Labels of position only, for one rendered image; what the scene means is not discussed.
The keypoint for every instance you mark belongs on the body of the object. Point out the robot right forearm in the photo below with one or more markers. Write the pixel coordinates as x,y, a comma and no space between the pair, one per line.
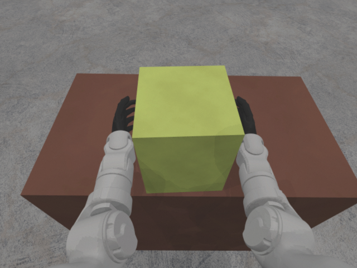
257,179

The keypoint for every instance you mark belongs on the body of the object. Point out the robot left forearm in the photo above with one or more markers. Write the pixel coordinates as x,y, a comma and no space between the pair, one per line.
113,185

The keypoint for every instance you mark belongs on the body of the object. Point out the carton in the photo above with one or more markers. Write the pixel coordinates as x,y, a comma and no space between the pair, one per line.
187,130

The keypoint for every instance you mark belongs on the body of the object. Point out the pedestal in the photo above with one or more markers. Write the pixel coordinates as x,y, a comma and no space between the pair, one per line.
308,165

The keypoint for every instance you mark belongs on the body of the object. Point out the left robot upper arm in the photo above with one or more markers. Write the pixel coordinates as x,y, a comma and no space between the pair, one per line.
105,240

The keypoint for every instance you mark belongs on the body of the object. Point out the right robot upper arm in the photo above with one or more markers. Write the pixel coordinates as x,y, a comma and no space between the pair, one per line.
278,239

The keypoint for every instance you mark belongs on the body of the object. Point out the robot right hand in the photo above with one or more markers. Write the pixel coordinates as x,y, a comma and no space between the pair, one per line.
245,115

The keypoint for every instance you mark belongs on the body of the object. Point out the robot left hand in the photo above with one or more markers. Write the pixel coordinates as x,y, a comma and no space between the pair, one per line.
120,121

